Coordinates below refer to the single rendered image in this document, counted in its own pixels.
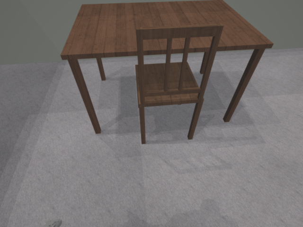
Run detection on chair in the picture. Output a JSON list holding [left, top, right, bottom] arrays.
[[135, 24, 224, 144]]

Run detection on table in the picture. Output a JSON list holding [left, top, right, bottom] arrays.
[[61, 0, 273, 134]]

